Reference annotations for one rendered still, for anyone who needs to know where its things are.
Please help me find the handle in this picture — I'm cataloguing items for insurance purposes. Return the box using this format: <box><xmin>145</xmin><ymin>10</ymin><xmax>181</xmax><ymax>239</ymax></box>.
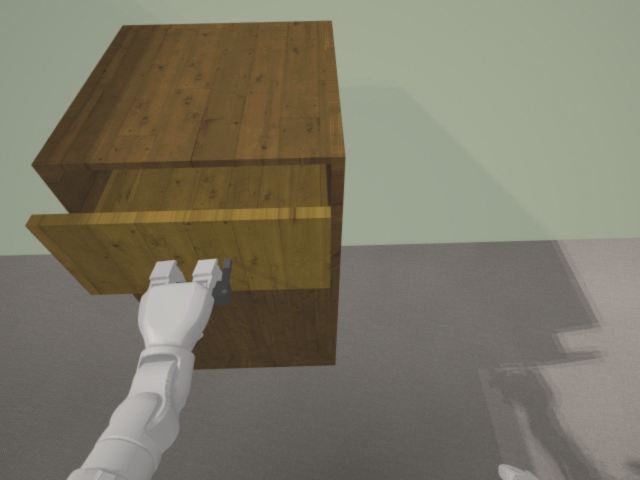
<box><xmin>148</xmin><ymin>258</ymin><xmax>232</xmax><ymax>305</ymax></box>

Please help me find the cabinet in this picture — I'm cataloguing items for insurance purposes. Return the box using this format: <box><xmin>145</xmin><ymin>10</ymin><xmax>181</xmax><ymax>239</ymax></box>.
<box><xmin>31</xmin><ymin>21</ymin><xmax>346</xmax><ymax>370</ymax></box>

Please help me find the drawer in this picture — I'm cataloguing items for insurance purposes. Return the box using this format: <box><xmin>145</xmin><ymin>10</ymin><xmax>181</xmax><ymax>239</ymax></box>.
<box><xmin>25</xmin><ymin>164</ymin><xmax>331</xmax><ymax>295</ymax></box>

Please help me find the robot left hand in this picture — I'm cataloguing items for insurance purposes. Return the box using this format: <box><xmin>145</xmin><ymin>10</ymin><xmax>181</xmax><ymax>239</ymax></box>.
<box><xmin>138</xmin><ymin>259</ymin><xmax>223</xmax><ymax>352</ymax></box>

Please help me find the left robot forearm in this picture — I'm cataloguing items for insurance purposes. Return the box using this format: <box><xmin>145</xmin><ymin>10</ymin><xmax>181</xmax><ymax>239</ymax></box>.
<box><xmin>67</xmin><ymin>344</ymin><xmax>195</xmax><ymax>480</ymax></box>

